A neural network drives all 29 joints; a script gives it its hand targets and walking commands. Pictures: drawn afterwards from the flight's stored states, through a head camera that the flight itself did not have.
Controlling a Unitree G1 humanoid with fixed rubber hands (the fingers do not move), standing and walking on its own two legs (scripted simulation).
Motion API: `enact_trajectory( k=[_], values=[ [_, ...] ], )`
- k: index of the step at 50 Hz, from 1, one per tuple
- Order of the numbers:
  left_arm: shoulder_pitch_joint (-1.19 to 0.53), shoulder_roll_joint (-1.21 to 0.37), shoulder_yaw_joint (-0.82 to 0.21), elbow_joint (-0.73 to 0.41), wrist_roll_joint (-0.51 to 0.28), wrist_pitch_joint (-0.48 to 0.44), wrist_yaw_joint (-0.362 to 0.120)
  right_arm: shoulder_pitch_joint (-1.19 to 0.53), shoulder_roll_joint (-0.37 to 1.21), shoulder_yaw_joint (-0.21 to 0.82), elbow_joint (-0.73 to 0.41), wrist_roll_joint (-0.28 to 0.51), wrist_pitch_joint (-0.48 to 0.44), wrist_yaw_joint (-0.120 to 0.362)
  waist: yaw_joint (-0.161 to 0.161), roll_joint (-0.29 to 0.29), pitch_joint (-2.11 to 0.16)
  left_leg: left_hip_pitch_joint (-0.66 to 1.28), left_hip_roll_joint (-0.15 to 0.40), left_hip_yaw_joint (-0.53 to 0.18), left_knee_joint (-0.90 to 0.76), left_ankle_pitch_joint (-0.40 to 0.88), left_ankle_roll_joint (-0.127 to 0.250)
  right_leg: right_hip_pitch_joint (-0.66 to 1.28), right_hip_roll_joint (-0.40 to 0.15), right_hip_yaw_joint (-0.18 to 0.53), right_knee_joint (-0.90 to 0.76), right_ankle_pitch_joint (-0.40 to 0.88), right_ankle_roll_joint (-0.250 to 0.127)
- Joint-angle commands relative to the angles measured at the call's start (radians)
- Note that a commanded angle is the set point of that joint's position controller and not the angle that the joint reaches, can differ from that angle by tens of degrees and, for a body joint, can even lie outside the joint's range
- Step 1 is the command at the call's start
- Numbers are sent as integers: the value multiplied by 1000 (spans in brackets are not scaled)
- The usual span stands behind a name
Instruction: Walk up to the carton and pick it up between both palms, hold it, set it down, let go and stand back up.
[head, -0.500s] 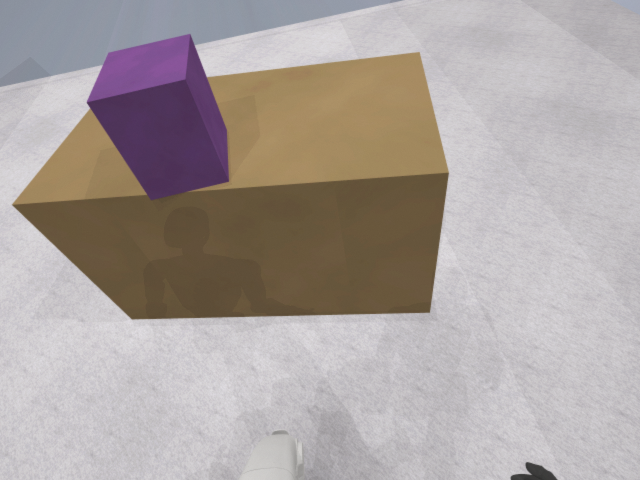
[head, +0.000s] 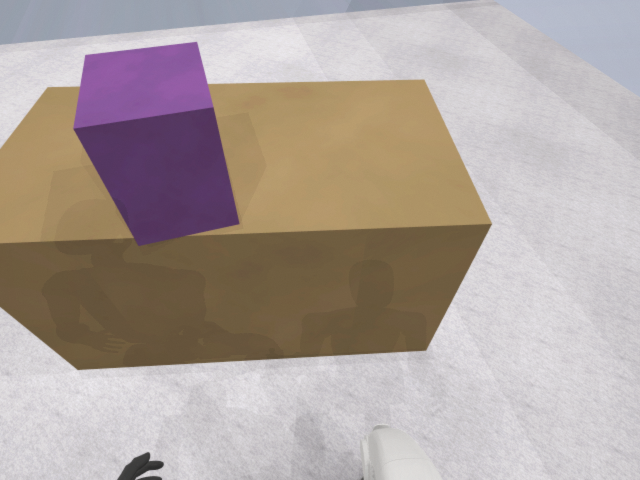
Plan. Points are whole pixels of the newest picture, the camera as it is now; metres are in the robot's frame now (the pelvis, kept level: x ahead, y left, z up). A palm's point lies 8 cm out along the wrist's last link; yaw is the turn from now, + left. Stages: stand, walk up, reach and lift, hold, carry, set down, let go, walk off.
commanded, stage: walk up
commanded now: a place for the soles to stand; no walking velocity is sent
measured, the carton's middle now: (167, 145) +0.72 +0.27 +0.01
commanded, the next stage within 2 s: none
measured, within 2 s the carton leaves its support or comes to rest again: neither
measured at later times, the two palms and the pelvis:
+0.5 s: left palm out of the picture +0.16 +0.36 -0.07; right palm (445, 412) +0.22 -0.19 -0.13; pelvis +0.13 +0.08 +0.00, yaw -1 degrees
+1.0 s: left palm (5, 339) +0.38 +0.49 -0.10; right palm (329, 403) +0.24 -0.01 -0.10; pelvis +0.24 +0.25 +0.00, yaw -1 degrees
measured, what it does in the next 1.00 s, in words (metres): steps to the left: right foot, then left foot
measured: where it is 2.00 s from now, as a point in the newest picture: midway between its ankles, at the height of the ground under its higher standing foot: (235, 474)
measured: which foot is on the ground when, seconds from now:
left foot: down 0.00-0.20, up 0.22-0.66, down 0.68-1.00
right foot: up 0.00-0.16, down 0.18-0.68, up 0.70-1.00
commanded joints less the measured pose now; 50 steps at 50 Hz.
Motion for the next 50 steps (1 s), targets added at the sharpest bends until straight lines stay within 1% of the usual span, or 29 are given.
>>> enact_trajectory(
  k=[1, 3, 5, 7, 8, 9, 10, 11, 12, 13, 15, 16, 18, 20, 22, 27, 29, 30, 31, 32, 33, 34, 35, 36, 37, 39, 43, 46, 50],
  values=[
    [-79, 42, 13, -94, -3, -15, 12, 62, -141, -31, -78, -6, -10, -11, -27, 126, 52, 4, 216, -193, -186, 334, -23, 33, 10, -55, -291, 109, -16],
    [-80, 38, 13, -92, 2, -17, 21, 86, -160, -33, -79, -12, 2, -12, -27, 103, 20, 28, 219, -192, -127, 377, -33, 104, 31, -73, -355, 101, -32],
    [-35, 46, 18, -76, 8, -20, 33, 77, -175, -33, -85, -13, 11, -10, 5, 66, -12, -12, 218, -180, -50, 372, -47, 233, 35, -65, -422, 107, -55],
    [139, 91, 39, -25, 16, -28, 48, 35, -175, -22, -99, -17, 11, -6, 120, 0, -90, -175, 168, -120, 203, 384, -98, 547, -12, 21, -496, 157, -113],
    [274, 162, 60, -3, 34, -33, 56, 35, -143, -9, -127, -26, 8, -3, 202, -101, -189, -332, 113, -77, 517, 238, -143, 752, -206, 296, -540, 32, -217],
    [304, 213, 71, -1, 41, -33, 68, 93, -135, -5, -137, -34, 18, 2, 197, -212, -238, -522, 9, -81, 767, -324, -176, 861, -459, 710, -610, -18, -341],
    [271, 206, 81, 14, 34, -15, 86, 90, -191, -24, -122, -41, 49, -2, 176, -85, -211, -574, 47, -145, 868, -324, -146, 799, -501, 774, -635, -150, -401],
    [213, 199, 78, 6, 30, -12, 95, 50, -185, -26, -129, -45, 67, 2, 165, -114, -166, -596, 77, -168, 906, -269, -123, 698, -503, 769, -681, -253, -389],
    [147, 163, 63, -6, 29, -13, 93, 12, -190, -36, -132, -46, 73, 7, 147, -73, -116, -572, 89, -178, 891, -222, -110, 585, -442, 658, -721, -328, -327],
    [90, 131, 44, -21, 27, -20, 87, -25, -185, -40, -131, -39, 73, 16, 126, -20, -49, -547, 91, -186, 847, -147, -110, 475, -355, 493, -737, -301, -253],
    [16, 113, 28, -21, 18, -43, 67, -18, -126, -35, -120, -19, 69, 35, 80, -26, 57, -467, 89, -188, 750, -30, -116, 282, -204, 235, -743, -151, -151],
    [4, 122, 30, -7, 15, -52, 58, 0, -97, -28, -114, -15, 66, 45, 66, -46, 77, -431, 79, -166, 742, 22, -122, 231, -157, 171, -744, -112, -138],
    [-3, 136, 39, 11, 17, -67, 46, 13, -59, -21, -108, -9, 58, 62, 53, -104, 78, -403, 85, -131, 723, 88, -137, 187, -120, 107, -749, -102, -154],
    [-14, 164, 50, 8, 20, -74, 37, -2, -51, -22, -113, 1, 54, 73, 43, -204, 77, -398, 126, -123, 634, 118, -150, 161, -130, 86, -767, -171, -175],
    [8, 178, 57, 5, 23, -78, 31, -48, -69, -29, -128, 2, 53, 75, 54, -246, 85, -401, 166, -144, 545, 121, -153, 152, -165, 112, -780, -221, -189],
    [116, 216, 69, 7, 37, -79, 26, -155, -102, -38, -156, -10, 46, 59, 112, -183, 9, -391, 200, -166, 298, 30, -115, 322, -247, 188, -685, -184, -207],
    [98, 233, 75, -9, 45, -69, 29, -134, -104, -42, -154, -8, 39, 49, 92, -162, -31, -298, 193, -146, 215, -14, -90, 332, -271, 198, -628, -135, -202],
    [68, 232, 73, -20, 47, -61, 29, -84, -109, -48, -139, -5, 33, 44, 55, -127, -50, -185, 175, -116, 142, 7, -76, 290, -259, 169, -575, -86, -184],
    [49, 208, 60, -26, 47, -49, 27, 19, -126, -58, -104, -2, 18, 37, -1, -41, -93, -1, 142, -78, 39, 60, -63, 218, -215, 118, -429, -49, -151],
    [108, 135, 32, -20, 47, -40, 25, 108, -173, -76, -66, -4, 1, 26, -29, 137, -142, 122, 108, -91, -24, 85, -53, 183, -119, 37, -174, -15, -103],
    [166, 39, -3, -38, 39, -37, 19, 128, -247, -89, -63, -15, -12, 16, -38, 363, -170, 184, 231, -277, -65, 83, -15, 39, 4, -23, 68, -242, -54],
    [169, 21, -4, -79, 16, -23, 26, 70, -284, -86, -96, -11, -8, 8, -7, 406, -113, 146, 353, -553, -123, 110, 42, -106, 85, 14, 141, -421, -21],
    [135, 67, 8, -85, 3, -9, 41, 28, -295, -89, -105, 5, 5, 3, -27, 346, -105, 70, 416, -629, -233, -89, 134, -110, 47, 39, 213, -419, -23],
    [94, 93, 14, -88, 2, -1, 48, -11, -281, -82, -115, 20, 11, 1, -22, 337, -46, -2, 414, -638, -281, -167, 156, -124, 20, 59, 258, -378, -19],
    [58, 116, 23, -83, -3, -1, 49, -22, -246, -69, -111, 26, 14, 0, -16, 302, 19, -38, 377, -539, -267, -110, 139, -133, 0, 82, 270, -304, -17],
    [83, 128, 32, -49, -7, -8, 35, -29, -182, -43, -119, 6, 8, -10, 17, 215, 35, -51, 308, -354, -171, 177, 82, -80, -20, 88, 190, -181, -7],
    [73, 78, 9, -54, 7, -7, 7, 4, -135, -18, -87, 14, -26, -31, 54, 46, -32, -19, 318, -296, -116, 553, 73, 19, 6, 84, 82, -68, 19],
    [31, 43, -14, -53, 5, 15, -1, 31, -148, -13, -84, 16, -38, -52, 55, 46, -54, 33, 318, -246, -81, 770, 26, 52, 12, 72, -49, -11, 20],
    [-53, 36, -26, -47, -3, 38, -1, 33, -159, -8, -109, 24, -23, -62, 44, 124, -67, 21, 277, -195, -47, 803, -43, 147, 25, 35, -196, 24, 10]
  ],
)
